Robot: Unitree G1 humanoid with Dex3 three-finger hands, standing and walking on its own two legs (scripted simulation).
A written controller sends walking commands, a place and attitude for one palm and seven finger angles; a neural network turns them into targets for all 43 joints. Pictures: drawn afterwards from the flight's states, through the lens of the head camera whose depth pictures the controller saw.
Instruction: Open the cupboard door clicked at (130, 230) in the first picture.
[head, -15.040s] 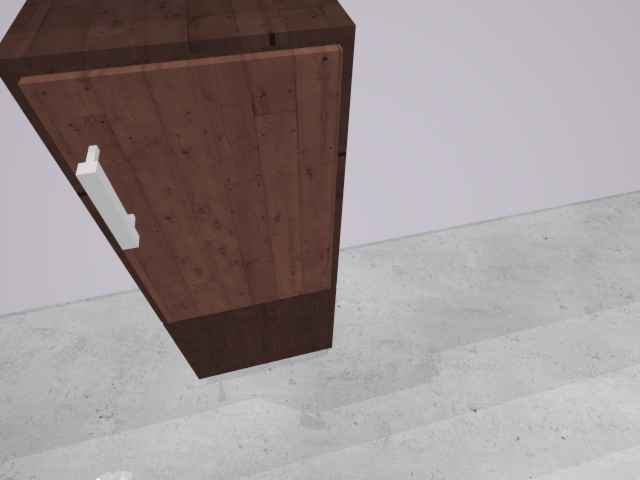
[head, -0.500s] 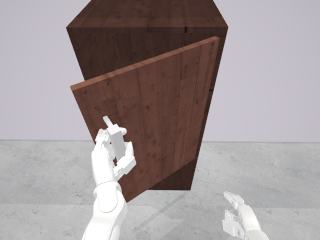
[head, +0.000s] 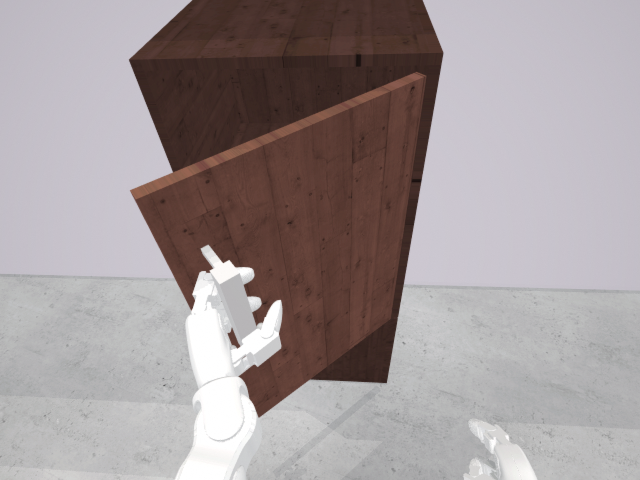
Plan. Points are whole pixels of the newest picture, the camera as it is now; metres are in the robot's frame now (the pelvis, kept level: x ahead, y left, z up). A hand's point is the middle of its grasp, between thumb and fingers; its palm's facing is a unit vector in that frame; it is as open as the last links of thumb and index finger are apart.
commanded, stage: open thumb and fingers to let go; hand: left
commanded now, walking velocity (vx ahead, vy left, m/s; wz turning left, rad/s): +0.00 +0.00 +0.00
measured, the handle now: (230, 300) +0.31 +0.14 +0.09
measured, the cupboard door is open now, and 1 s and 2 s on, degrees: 41 45 43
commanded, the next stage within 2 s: slide the hand sideways off the handle in 0.54 s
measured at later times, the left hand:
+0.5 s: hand (253, 327) +0.27 +0.10 +0.09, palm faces +0.33 -0.95 -0.01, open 14.9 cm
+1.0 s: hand (255, 366) +0.22 +0.09 +0.09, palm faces -0.09 -1.00 +0.01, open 16.3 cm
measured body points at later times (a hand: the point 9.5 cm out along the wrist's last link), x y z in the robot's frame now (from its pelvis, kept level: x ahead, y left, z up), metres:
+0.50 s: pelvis -0.01 +0.03 +0.00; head -0.02 +0.01 +0.45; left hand +0.25 +0.15 +0.09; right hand +0.18 -0.18 -0.09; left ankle +0.02 +0.16 -0.72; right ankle -0.03 -0.06 -0.72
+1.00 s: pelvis -0.03 +0.05 -0.01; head -0.03 +0.03 +0.44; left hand +0.22 +0.14 +0.09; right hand +0.14 -0.16 -0.09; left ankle +0.02 +0.16 -0.72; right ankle -0.03 -0.06 -0.72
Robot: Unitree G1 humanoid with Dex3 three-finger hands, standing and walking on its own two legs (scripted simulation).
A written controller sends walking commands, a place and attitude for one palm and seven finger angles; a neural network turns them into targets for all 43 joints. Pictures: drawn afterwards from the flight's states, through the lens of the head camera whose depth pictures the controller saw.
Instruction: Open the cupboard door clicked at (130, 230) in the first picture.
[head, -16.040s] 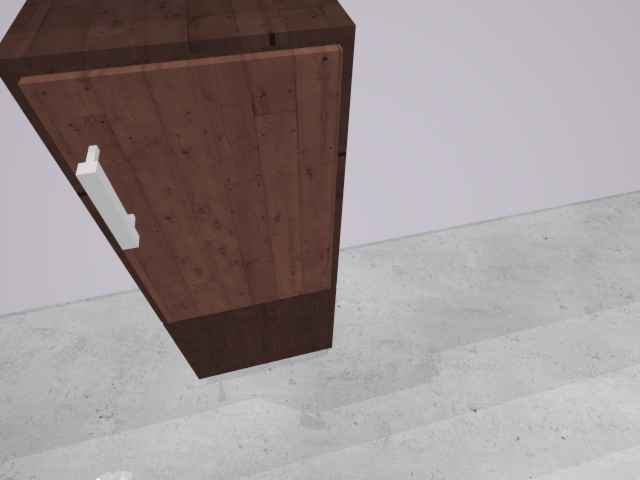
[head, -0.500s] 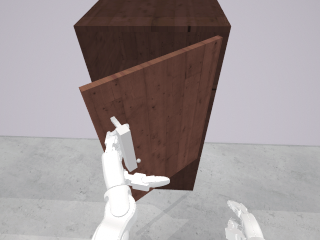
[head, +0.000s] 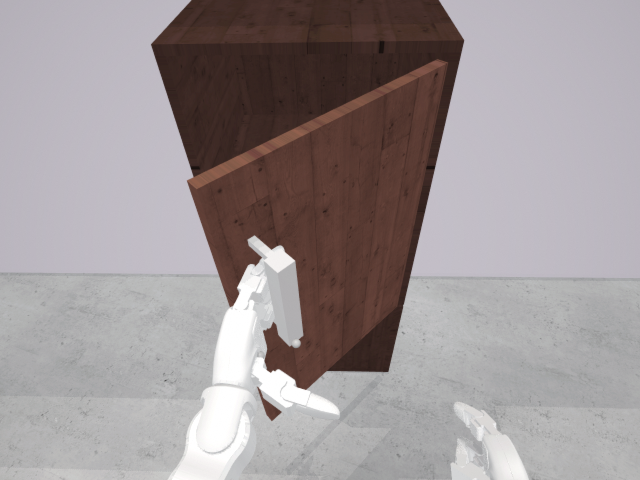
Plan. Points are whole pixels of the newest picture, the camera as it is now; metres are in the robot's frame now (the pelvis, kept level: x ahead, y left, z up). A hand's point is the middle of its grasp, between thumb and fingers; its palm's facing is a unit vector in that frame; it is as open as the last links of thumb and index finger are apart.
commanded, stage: slide the hand sideways off the handle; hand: left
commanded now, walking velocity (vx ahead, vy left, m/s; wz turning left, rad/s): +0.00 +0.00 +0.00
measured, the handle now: (274, 292) +0.32 +0.08 +0.09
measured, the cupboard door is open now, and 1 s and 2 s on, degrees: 45 43 43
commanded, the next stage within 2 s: draw the hand back to the body in 0.84 s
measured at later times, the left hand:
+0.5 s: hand (252, 366) +0.22 +0.09 +0.09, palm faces -0.01 -1.00 -0.03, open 16.1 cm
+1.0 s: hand (211, 398) +0.19 +0.13 +0.09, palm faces +0.01 -1.00 -0.03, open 16.3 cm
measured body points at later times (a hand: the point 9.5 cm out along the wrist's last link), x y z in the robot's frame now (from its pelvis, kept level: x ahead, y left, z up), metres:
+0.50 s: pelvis +0.02 -0.02 +0.00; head +0.02 -0.04 +0.45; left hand +0.22 +0.15 +0.09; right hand +0.20 -0.24 -0.07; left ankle +0.04 +0.11 -0.71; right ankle +0.00 -0.11 -0.71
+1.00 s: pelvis +0.02 -0.02 -0.01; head +0.03 -0.04 +0.44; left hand +0.18 +0.18 +0.09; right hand +0.21 -0.23 -0.08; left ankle +0.04 +0.11 -0.71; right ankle +0.00 -0.11 -0.71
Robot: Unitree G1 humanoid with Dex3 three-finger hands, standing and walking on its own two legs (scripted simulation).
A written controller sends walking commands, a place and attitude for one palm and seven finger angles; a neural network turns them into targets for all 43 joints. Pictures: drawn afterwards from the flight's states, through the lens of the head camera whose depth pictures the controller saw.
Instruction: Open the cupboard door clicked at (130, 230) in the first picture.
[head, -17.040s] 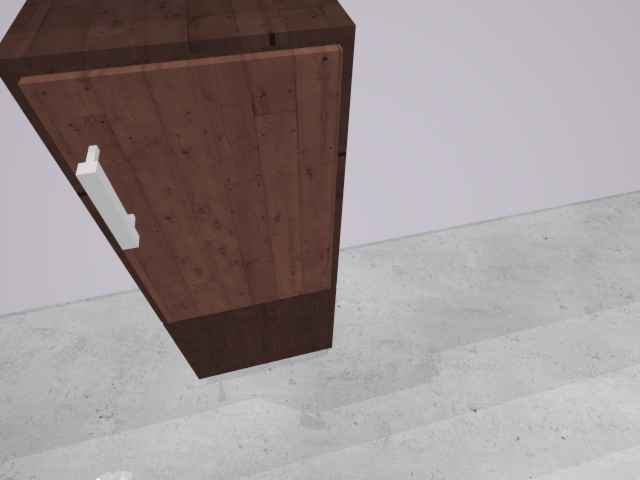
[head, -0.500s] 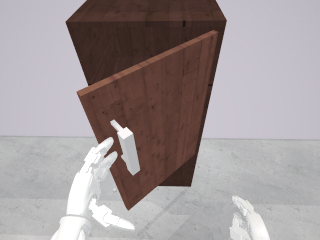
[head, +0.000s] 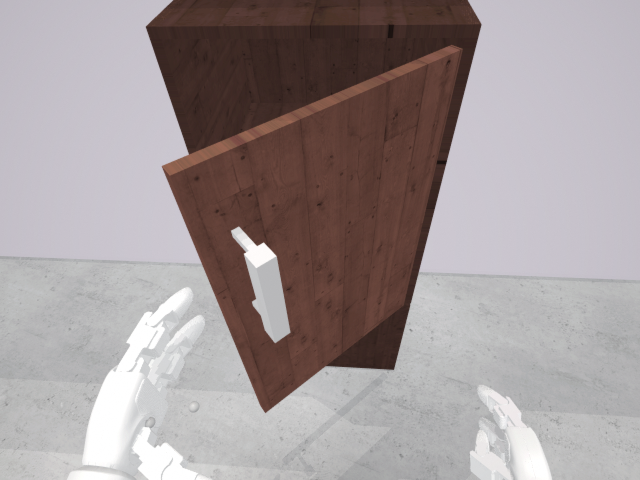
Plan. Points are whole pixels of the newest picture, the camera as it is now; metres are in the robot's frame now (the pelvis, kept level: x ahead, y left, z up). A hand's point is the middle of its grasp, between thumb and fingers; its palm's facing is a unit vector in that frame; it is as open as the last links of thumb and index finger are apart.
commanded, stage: draw the hand back to the body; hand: left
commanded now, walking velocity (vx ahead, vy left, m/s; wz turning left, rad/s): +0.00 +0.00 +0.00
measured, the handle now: (260, 286) +0.31 +0.10 +0.11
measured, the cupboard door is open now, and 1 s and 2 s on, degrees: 43 43 43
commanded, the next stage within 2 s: step back with the hand held close in 1.52 s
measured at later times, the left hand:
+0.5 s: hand (115, 385) +0.18 +0.20 +0.14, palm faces +0.08 -0.98 -0.16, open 16.0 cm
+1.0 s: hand (44, 322) +0.21 +0.27 +0.18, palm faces +0.36 -0.85 -0.39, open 10.8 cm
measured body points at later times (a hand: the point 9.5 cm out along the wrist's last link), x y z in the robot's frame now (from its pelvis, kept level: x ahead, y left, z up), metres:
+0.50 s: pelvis +0.00 +0.02 +0.02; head -0.02 +0.01 +0.47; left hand +0.17 +0.26 +0.15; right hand +0.19 -0.20 -0.04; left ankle +0.02 +0.12 -0.70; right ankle -0.02 -0.09 -0.70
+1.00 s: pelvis +0.02 +0.03 +0.04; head +0.00 +0.02 +0.49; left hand +0.19 +0.31 +0.20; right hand +0.21 -0.19 -0.04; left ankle +0.02 +0.12 -0.70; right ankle -0.02 -0.09 -0.70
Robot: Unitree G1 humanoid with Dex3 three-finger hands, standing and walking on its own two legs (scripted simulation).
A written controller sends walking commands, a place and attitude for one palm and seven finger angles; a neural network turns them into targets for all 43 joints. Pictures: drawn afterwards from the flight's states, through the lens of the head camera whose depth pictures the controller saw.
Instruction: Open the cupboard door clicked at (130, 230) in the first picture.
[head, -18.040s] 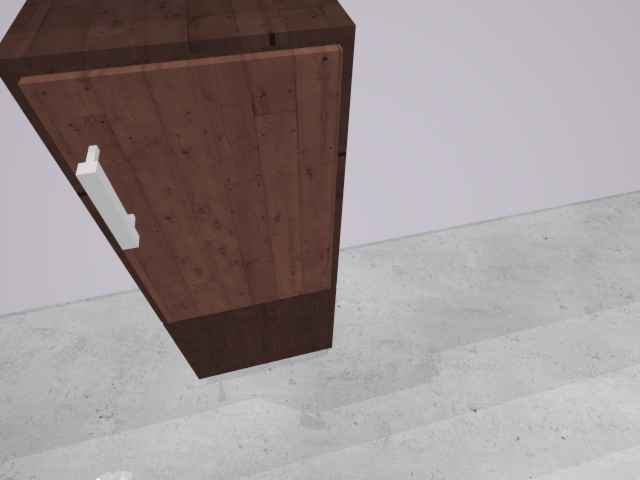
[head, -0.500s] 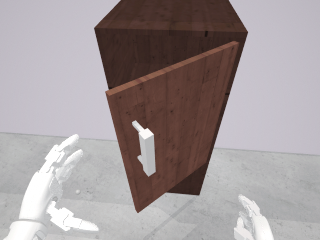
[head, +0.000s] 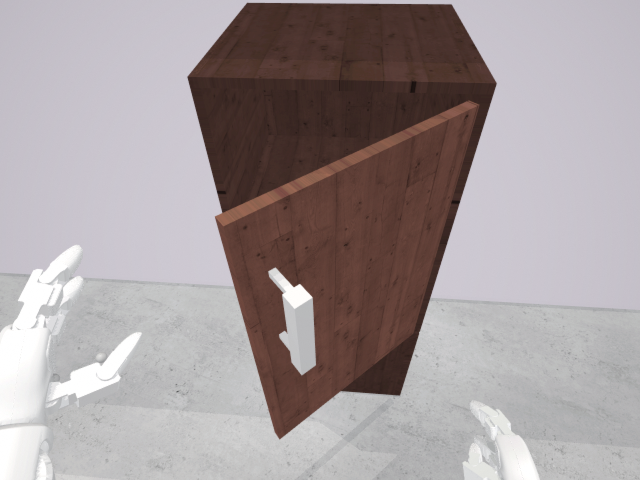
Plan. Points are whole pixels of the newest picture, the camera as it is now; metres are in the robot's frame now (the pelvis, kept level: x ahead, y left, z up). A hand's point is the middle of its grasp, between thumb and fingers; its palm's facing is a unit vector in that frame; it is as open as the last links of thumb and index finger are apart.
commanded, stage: draw the hand back to the body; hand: left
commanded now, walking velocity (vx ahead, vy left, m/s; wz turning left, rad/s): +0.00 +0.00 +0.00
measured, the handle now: (291, 322) +0.29 +0.08 +0.06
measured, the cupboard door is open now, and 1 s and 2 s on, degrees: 43 43 43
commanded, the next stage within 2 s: step back with the hand held close in 0.52 s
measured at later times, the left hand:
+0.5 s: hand (98, 348) +0.19 +0.24 +0.15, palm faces +0.44 -0.81 -0.38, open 7.5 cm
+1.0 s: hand (88, 363) +0.17 +0.25 +0.14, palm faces +0.31 -0.81 -0.50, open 7.4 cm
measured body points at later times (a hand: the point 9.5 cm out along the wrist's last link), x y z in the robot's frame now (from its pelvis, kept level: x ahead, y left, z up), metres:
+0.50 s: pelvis +0.00 -0.02 +0.00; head -0.02 -0.03 +0.45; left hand +0.16 +0.29 +0.17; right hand +0.19 -0.24 -0.08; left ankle +0.00 +0.09 -0.74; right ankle -0.04 -0.12 -0.74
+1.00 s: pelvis -0.04 +0.00 +0.00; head -0.01 +0.00 +0.45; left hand +0.15 +0.29 +0.17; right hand +0.14 -0.25 -0.08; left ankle +0.00 +0.09 -0.74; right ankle -0.04 -0.12 -0.74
